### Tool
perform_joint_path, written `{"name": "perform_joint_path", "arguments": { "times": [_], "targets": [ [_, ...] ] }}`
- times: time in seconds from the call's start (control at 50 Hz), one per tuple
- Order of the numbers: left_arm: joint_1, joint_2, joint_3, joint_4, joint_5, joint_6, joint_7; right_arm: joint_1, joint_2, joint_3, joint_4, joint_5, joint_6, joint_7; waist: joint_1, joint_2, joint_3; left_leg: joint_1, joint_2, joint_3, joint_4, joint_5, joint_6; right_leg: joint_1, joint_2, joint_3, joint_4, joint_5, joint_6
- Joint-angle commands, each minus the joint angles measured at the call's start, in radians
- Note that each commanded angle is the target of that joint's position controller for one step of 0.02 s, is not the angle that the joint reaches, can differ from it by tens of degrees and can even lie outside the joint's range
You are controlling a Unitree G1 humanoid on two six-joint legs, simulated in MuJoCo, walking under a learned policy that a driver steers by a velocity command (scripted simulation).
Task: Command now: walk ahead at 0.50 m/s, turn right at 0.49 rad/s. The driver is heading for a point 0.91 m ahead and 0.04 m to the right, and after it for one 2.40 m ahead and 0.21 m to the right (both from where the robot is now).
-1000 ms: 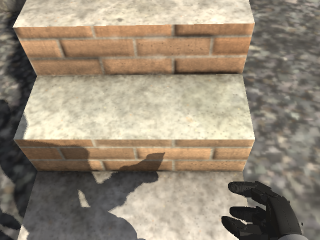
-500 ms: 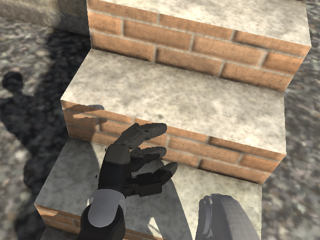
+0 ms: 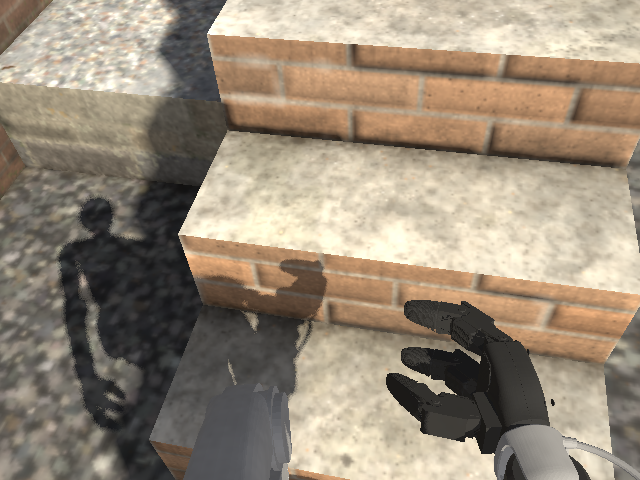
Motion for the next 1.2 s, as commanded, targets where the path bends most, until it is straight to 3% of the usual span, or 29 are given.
{"name": "perform_joint_path", "arguments": {
  "times": [0.02, 0.06, 0.1, 0.14, 0.16, 0.24, 0.36, 0.52, 0.62, 0.68, 0.7, 0.72, 0.74, 0.76, 0.78, 0.8, 0.86, 0.9, 0.94, 0.96, 0.98, 1.0, 1.02, 1.04, 1.06, 1.1, 1.12, 1.16, 1.2],
  "targets": [
    [0.125, 0.185, 0.049, -0.045, -0.011, 0.004, 0.060, -0.229, 0.052, 0.023, -0.193, -0.021, 0.011, -0.003, -0.030, -0.124, -0.016, 0.444, 0.005, 0.042, -0.570, -0.109, 0.018, -0.154, -0.174, 0.187, -0.270, 0.549, -0.154],
    [0.083, 0.270, 0.056, -0.098, -0.020, -0.019, 0.085, 0.090, -0.068, -0.050, -0.092, 0.011, -0.014, 0.022, -0.195, -0.266, -0.249, 1.094, -0.147, 0.086, -0.748, -0.182, 0.013, -0.149, -0.171, 0.108, -0.078, 1.698, -0.109],
    [-0.091, 0.366, 0.090, -0.144, 0.029, -0.021, 0.117, 0.328, -0.278, -0.145, 0.063, 0.028, -0.020, 0.033, -0.348, -0.267, -0.337, 1.201, -0.121, -0.080, -1.073, -0.294, -0.032, 0.032, -0.161, 0.104, 0.263, 1.738, -0.098],
    [-0.094, 0.152, 0.085, -0.256, 0.091, -0.036, 0.045, 0.344, -0.446, -0.204, 0.183, -0.058, 0.007, 0.045, -0.230, 0.392, -0.517, 1.513, 0.294, -1.097, -1.768, -0.242, 0.066, -0.496, 0.133, 0.035, 1.197, 0.121, -0.060],
    [-0.177, 0.136, 0.091, -0.305, 0.126, -0.044, 0.008, 0.267, -0.325, -0.176, 0.222, -0.071, 0.043, 0.042, -0.188, 0.229, -0.436, 1.430, 0.311, -1.091, -1.783, -0.370, 0.074, -0.666, 0.060, 0.065, 1.555, 0.087, -0.052],
    [-0.345, -0.016, 0.014, -0.483, 0.010, -0.082, -0.003, 0.308, -0.002, -0.104, 0.622, -0.091, -0.004, 0.078, -0.032, 0.006, 0.042, 1.024, 0.186, -0.394, -1.598, -0.166, 0.018, -0.977, 0.041, 0.028, 1.840, 0.151, -0.153],
    [-0.299, 0.153, 0.053, -0.518, -0.028, 0.064, 0.094, 0.175, -0.129, -0.086, 0.643, -0.051, -0.009, 0.157, 0.105, -0.002, 0.107, 0.814, 0.182, 0.040, -1.888, 0.094, -0.008, -0.829, -0.008, -0.046, 1.829, 0.143, -0.104],
    [-0.645, 0.090, 0.030, -0.677, -0.042, 0.102, 0.083, 0.573, -0.300, -0.129, 0.581, -0.055, 0.004, 0.058, -0.155, 0.149, 0.095, 1.428, 0.269, -0.013, -1.931, -0.087, -0.015, -1.138, -0.103, -0.044, 1.331, 0.026, -0.016],
    [-1.038, 0.050, -0.037, -0.850, -0.012, 0.023, 0.008, 0.966, -0.211, -0.149, 0.675, -0.043, 0.034, 0.038, -0.372, 0.069, -0.041, 2.036, 0.173, -0.111, -1.734, 0.493, 0.076, -1.326, -0.150, -0.090, 0.810, -0.283, -0.035],
    [-0.089, 0.291, 0.075, -0.614, -0.078, -0.063, -0.046, 0.597, -0.268, -0.151, 0.510, -0.057, 0.047, 0.049, 0.144, 0.066, -0.511, 0.891, -0.024, -0.023, -1.038, 0.804, -0.034, 0.703, -0.295, 0.236, 0.036, 0.313, -0.113],
    [-0.080, 0.335, 0.100, -0.442, -0.023, -0.025, -0.019, 0.211, -0.403, -0.181, 0.398, 0.004, -0.015, 0.060, 0.236, 0.026, -0.138, 0.826, -0.150, 0.008, -0.922, -0.126, 0.009, 0.409, -0.191, 0.049, -0.401, 0.668, -0.061],
    [-0.197, 0.314, 0.071, -0.367, 0.069, 0.018, 0.000, 0.249, -0.199, -0.136, 0.405, 0.058, -0.035, 0.055, 0.063, -0.139, 0.105, 0.583, -0.198, -0.004, -0.520, -0.451, 0.070, 0.382, -0.223, -0.086, -0.520, 0.749, -0.026],
    [-0.223, 0.374, 0.041, -0.332, 0.067, 0.068, 0.013, 0.319, -0.046, -0.117, 0.366, 0.053, -0.056, 0.049, -0.082, -0.237, 0.025, 0.242, -0.250, -0.011, -0.073, -0.661, 0.110, 0.591, -0.292, -0.169, 0.053, 1.712, 0.140],
    [-0.051, 0.376, 0.033, -0.280, 0.090, 0.113, 0.036, 0.308, -0.057, -0.121, 0.303, 0.091, -0.083, 0.033, -0.006, -0.307, -0.269, 0.087, -0.241, 0.017, 0.246, -0.747, 0.108, 0.933, -0.485, -0.136, 0.415, 2.554, 0.083],
    [0.058, 0.319, 0.025, -0.255, 0.127, 0.131, 0.041, 0.191, -0.181, -0.162, 0.204, 0.113, -0.074, 0.049, 0.098, -0.335, -0.483, -0.036, -0.198, 0.035, 0.444, -0.615, 0.065, 1.085, -0.525, -0.117, 0.403, 2.196, -0.034],
    [0.015, 0.246, 0.019, -0.217, 0.136, 0.134, 0.051, 0.025, -0.190, -0.173, 0.100, 0.119, -0.036, 0.056, 0.111, -0.285, -0.388, -0.201, -0.182, 0.028, 0.508, -0.633, 0.041, 1.027, -0.477, -0.127, 0.270, 1.594, -0.064],
    [-0.307, 0.216, -0.012, -0.134, 0.087, -0.001, 0.062, -0.095, -0.126, -0.146, -0.095, 0.037, 0.082, 0.031, -0.175, -0.415, 0.242, -0.158, -0.104, -0.286, 0.220, -0.785, 0.085, 0.218, -0.483, -0.259, -0.197, 0.979, 0.052],
    [-0.788, 0.271, -0.010, -0.304, 0.074, -0.030, 0.026, 0.475, -0.335, -0.235, 0.036, -0.021, 0.174, -0.041, -0.582, -0.224, 0.130, 0.913, -0.290, 0.004, -0.171, -0.408, 0.056, -0.483, -0.255, -0.624, -0.389, 1.392, 0.089],
    [-0.677, 0.610, 0.069, -0.272, -0.107, 0.013, 0.070, 0.924, -0.427, -0.274, 0.319, -0.056, 0.188, -0.060, -0.668, -0.211, -0.186, 1.350, -0.302, -0.057, -0.359, -0.229, -0.048, -0.154, -0.292, -0.437, -0.067, 2.218, 0.094],
    [-0.572, 0.653, 0.082, -0.280, -0.156, 0.045, 0.067, 0.935, -0.496, -0.267, 0.375, -0.066, 0.168, -0.040, -0.650, -0.107, -0.178, 1.391, -0.313, -0.026, -0.869, -0.032, -0.082, 0.024, -0.196, -0.411, 0.160, 2.030, 0.138],
    [-0.545, 0.565, 0.062, -0.311, -0.124, 0.046, 0.063, 0.700, -0.432, -0.230, 0.363, -0.055, 0.154, -0.033, -0.490, 0.016, -0.125, 1.284, -0.236, -0.181, -1.471, 0.073, -0.033, 0.124, -0.119, -0.366, 0.566, 1.347, 0.137],
    [-0.151, 0.529, 0.110, -0.266, -0.068, 0.027, 0.050, 0.360, -0.457, -0.208, 0.382, -0.072, 0.129, -0.045, -0.147, 0.533, -0.345, 1.487, -0.105, -0.657, -1.639, 0.100, 0.006, -0.237, 0.038, -0.162, 1.178, 0.243, 0.133],
    [-0.143, 0.412, 0.067, -0.319, 0.086, -0.009, -0.037, 0.272, -0.378, -0.229, 0.288, -0.088, 0.072, 0.000, -0.090, 0.137, -0.460, 1.517, -0.112, -0.725, -1.427, 0.083, 0.233, -0.465, 0.078, -0.010, 1.390, 0.241, 0.074],
    [-0.155, 0.263, -0.009, -0.200, 0.217, 0.089, -0.056, 0.573, -0.208, -0.134, 0.400, -0.172, 0.199, 0.149, -0.319, 0.097, -0.231, 1.407, -0.031, -0.784, -1.116, 0.493, 0.392, -0.965, 0.148, 0.396, 1.768, 0.537, -0.203],
    [-0.440, 0.237, -0.009, -0.325, 0.154, 0.086, -0.045, 0.664, -0.148, -0.108, 0.488, -0.198, 0.238, 0.188, -0.389, -0.170, -0.241, 1.240, -0.039, -0.754, -1.397, 0.264, 0.294, -1.036, 0.086, 0.295, 1.788, 0.341, -0.238],
    [-0.546, 0.129, -0.087, -0.609, 0.089, 0.029, 0.002, 0.653, -0.218, -0.081, 0.597, -0.256, 0.223, 0.208, -0.193, -0.073, -0.173, 0.937, -0.085, -0.526, -1.454, 0.451, 0.208, -1.063, 0.120, 0.285, 1.560, 0.079, -0.313],
    [-0.329, 0.124, -0.053, -0.513, 0.098, -0.079, 0.063, 0.275, -0.213, -0.117, 0.511, -0.044, 0.108, 0.155, 0.039, -0.044, -0.118, 1.010, -0.113, -0.258, -1.461, 0.146, 0.046, -0.751, 0.110, 0.058, 1.411, 0.185, -0.136],
    [-0.130, 0.286, 0.027, -0.356, 0.037, -0.059, 0.042, 0.173, -0.279, -0.129, 0.448, 0.016, 0.020, 0.165, 0.091, -0.069, -0.356, 0.874, -0.204, -0.005, -1.563, 0.207, 0.024, -0.370, 0.167, -0.191, 1.497, 0.272, 0.015],
    [-0.342, 0.223, 0.021, -0.426, -0.006, -0.012, 0.101, 0.320, -0.248, -0.135, 0.588, -0.023, 0.015, 0.185, -0.015, 0.065, 0.010, 1.035, -0.035, -0.183, -1.787, 0.105, 0.103, -0.968, 0.116, -0.116, 1.843, 0.018, 0.026]
  ]
}}
Velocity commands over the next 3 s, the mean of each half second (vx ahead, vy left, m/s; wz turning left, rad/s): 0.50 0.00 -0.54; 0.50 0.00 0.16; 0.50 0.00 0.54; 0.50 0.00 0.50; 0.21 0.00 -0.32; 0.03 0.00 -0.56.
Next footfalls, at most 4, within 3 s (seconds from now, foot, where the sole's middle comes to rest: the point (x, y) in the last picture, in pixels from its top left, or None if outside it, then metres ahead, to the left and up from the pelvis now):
0.10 left None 0.24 0.15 -0.60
0.50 right None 0.27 -0.15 -0.36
0.74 right None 0.16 -0.16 -0.60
1.06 left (407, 403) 0.49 -0.03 -0.41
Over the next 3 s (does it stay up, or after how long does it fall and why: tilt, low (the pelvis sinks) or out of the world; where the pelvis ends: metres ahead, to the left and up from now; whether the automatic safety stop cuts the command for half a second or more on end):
stays up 0.86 0.01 0.67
